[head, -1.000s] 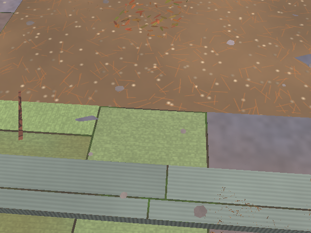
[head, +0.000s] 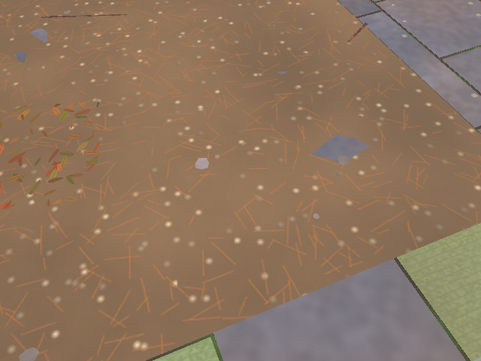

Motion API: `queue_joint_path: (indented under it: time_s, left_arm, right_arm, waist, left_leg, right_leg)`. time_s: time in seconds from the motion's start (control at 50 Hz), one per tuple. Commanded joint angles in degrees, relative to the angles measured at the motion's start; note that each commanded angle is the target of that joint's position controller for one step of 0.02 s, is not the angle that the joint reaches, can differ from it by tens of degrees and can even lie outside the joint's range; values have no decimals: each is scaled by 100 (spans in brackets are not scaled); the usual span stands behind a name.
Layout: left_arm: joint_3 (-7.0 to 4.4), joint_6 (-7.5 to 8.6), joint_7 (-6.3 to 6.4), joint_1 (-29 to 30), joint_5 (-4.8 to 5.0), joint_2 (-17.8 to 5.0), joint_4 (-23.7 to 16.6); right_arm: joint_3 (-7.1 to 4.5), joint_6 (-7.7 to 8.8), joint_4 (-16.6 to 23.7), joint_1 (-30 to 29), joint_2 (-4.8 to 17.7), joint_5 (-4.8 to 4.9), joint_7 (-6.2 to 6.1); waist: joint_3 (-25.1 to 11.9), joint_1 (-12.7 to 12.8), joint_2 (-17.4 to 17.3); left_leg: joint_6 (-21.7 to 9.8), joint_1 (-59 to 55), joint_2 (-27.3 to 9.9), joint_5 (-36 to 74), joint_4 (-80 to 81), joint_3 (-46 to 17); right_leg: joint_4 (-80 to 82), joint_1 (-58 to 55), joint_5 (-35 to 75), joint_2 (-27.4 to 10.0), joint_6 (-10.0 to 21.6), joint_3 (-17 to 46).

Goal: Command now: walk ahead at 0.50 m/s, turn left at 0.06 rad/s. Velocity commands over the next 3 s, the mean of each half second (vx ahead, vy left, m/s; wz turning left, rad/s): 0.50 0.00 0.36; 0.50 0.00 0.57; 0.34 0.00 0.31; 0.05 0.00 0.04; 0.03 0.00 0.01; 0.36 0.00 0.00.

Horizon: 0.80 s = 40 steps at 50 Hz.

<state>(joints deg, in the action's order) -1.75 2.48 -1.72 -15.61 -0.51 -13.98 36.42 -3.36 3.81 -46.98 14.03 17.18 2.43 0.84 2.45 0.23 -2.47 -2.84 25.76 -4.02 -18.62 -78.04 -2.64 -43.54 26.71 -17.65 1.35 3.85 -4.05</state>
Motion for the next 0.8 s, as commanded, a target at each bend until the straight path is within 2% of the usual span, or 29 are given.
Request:
queue_joint_path:
  time_s: [0.02, 0.04, 0.08, 0.14, 0.18, 0.24, 0.3, 0.32, 0.36, 0.38, 0.4, 0.42, 0.44, 0.46, 0.48, 0.5, 0.52, 0.54, 0.56, 0.6, 0.64, 0.72, 0.76, 0.8]
  left_arm:
    - [-207, 272, 27, -121, -16, -619, -132]
    - [-202, 321, 48, -135, -3, -570, -51]
    - [-215, 411, 99, -208, -43, -551, 34]
    - [-267, 409, 191, -293, -77, -622, 197]
    - [-296, 391, 228, -227, -57, -712, 257]
    - [-365, 342, 255, -348, -15, -864, 432]
    - [-434, 246, 238, -430, 73, -973, 624]
    - [-459, 205, 230, -403, 106, -1027, 658]
    - [-528, 119, 250, -259, 151, -1236, 682]
    - [-556, 68, 276, -184, 178, -1332, 675]
    - [-556, 20, 288, -67, 204, -1363, 657]
    - [-509, 26, 312, -72, 200, -1280, 639]
    - [-320, 99, 297, -505, -15, -658, 403]
    - [-152, 297, 246, -557, 27, -393, 274]
    - [-263, 457, 164, 123, 244, -878, 151]
    - [-249, 555, 145, 426, 322, -928, 37]
    - [-244, 600, 193, 536, 193, -889, 45]
    - [-291, 579, 228, 522, 76, -962, 62]
    - [-317, 517, 217, 407, 43, -984, 71]
    - [-304, 406, 227, 308, -23, -872, 89]
    - [-267, 328, 244, 531, -35, -743, 22]
    - [-160, 363, 188, 1440, -16, -508, -156]
    - [-157, 409, 127, 1775, 49, -534, -226]
    - [-201, 458, 71, 1918, 91, -665, -278]
  right_arm:
    - [-85, -53, 406, 118, 391, 39, -57]
    - [-89, -126, 390, 98, 348, 14, -87]
    - [-104, -172, 367, -40, 325, -61, -84]
    - [-104, -175, 459, -361, 206, -104, -23]
    - [-67, -156, 549, -602, 98, -133, 51]
    - [19, -137, 749, -1099, -57, -134, 168]
    - [34, -119, 951, -1367, -16, -125, 270]
    - [20, -114, 1016, -1391, 38, -126, 297]
    - [-77, -133, 1094, -1162, 259, -129, 311]
    - [-156, -160, 1053, -803, 410, -117, 298]
    - [-286, -179, 895, -103, 642, -104, 261]
    - [-475, -214, 681, 778, 994, -112, 168]
    - [-621, -234, 625, 1223, 1591, -122, 59]
    - [-542, -129, 799, 1035, 1556, -95, 106]
    - [-412, -62, 828, 957, 1085, -117, 134]
    - [-358, -9, 835, 739, 906, -118, 127]
    - [-313, 8, 880, 393, 782, -115, 115]
    - [-251, 21, 959, 142, 603, -165, 92]
    - [-223, 26, 1061, 18, 550, -224, 69]
    - [-236, 49, 1077, 20, 606, -195, 15]
    - [-260, 52, 1033, 155, 725, -184, -51]
    - [-284, -35, 949, 394, 829, -139, -147]
    - [-301, -71, 879, 589, 883, -117, -165]
    - [-300, -110, 815, 725, 852, -82, -179]
  waist:
    - [-235, -41, 807]
    - [-130, -77, 720]
    - [-61, -24, 511]
    - [35, 58, 442]
    - [70, 127, 483]
    - [316, 374, 489]
    - [454, 468, 444]
    - [454, 434, 476]
    - [162, 207, 720]
    - [-111, -15, 844]
    - [-496, -422, 824]
    - [-974, -872, 622]
    - [-1560, -630, -722]
    - [-2404, -386, -951]
    - [-2042, -707, -362]
    - [-1353, -599, -136]
    - [-863, -356, 241]
    - [-657, -165, 199]
    - [-598, -26, 76]
    - [-520, 56, 64]
    - [-346, 23, 91]
    - [-188, -325, -165]
    - [-195, -478, -232]
    - [-200, -507, -272]
  left_leg:
    - [-46, 919, -335, 343, 158, -367]
    - [17, 998, -300, 437, 433, -391]
    - [115, 1300, -251, 913, 879, -479]
    - [282, 1787, -167, 1631, 1763, -427]
    - [348, 1628, -149, 2118, 2578, -135]
    - [315, 1538, -171, 2393, 3472, 215]
    - [107, 1611, -145, 2101, 4093, 383]
    - [13, 1551, -83, 1908, 4238, 485]
    - [-217, 1037, 244, 1314, 4297, 803]
    - [-347, 585, 463, 1019, 4274, 951]
    - [-503, -313, 704, 1063, 4461, 1045]
    - [-705, -1836, 849, 1268, 4712, 816]
    - [-1479, -4049, -535, 1066, 4672, -1584]
    - [-2307, -4896, -1446, -200, 5800, -4471]
    - [-1933, -4615, -1379, -407, 6206, -4066]
    - [-1681, -3845, -1185, -183, 6242, -3318]
    - [-1521, -3012, -947, 426, 6270, -2708]
    - [-1446, -2424, -740, 1014, 6343, -2261]
    - [-1442, -2055, -618, 1348, 6454, -2077]
    - [-1500, -1701, -517, 1910, 6575, -1775]
    - [-1450, -1379, -388, 2233, 6602, -1457]
    - [-1069, -1053, 6, 1832, 6461, -1079]
    - [-994, -1076, -48, 1554, 6381, -1244]
    - [-948, -1412, -182, 1379, 6098, -1562]
  right_leg:
    - [3075, -962, 26, -1510, 868, 1968]
    - [3240, -1031, 298, -1477, 842, 1634]
    - [3481, -1421, 1079, -1483, 806, 1095]
    - [3614, -1979, 1648, -1402, 691, 375]
    - [3720, -2069, 1716, -1370, 620, -9]
    - [3828, -2342, 1787, -1546, 605, -324]
    - [3644, -3013, 2184, -1718, 522, -541]
    - [3480, -3210, 2667, -1753, 479, -615]
    - [2769, -3512, 4751, -1776, 354, -734]
    - [2184, -3607, 5724, -1749, 279, -778]
    - [1236, -3450, 6086, -1597, 134, -878]
    - [-125, -2645, 5443, -1326, -82, -941]
    - [-2296, -259, 1492, -665, -454, -797]
    - [-3677, 1079, -1678, 313, -594, 497]
    - [-3860, 1613, -1300, -73, -447, 1101]
    - [-3515, 1685, -763, -325, -320, 1026]
    - [-3021, 1539, -380, -556, -304, 966]
    - [-2644, 1204, -128, -708, -330, 975]
    - [-2499, 936, 24, -764, -373, 995]
    - [-2075, 862, 132, -793, -547, 895]
    - [-1478, 966, 466, -749, -733, 772]
    - [440, 578, 1989, -416, -879, 670]
    - [961, 294, 2355, -233, -874, 640]
    - [1318, 259, 2289, -176, -793, 785]
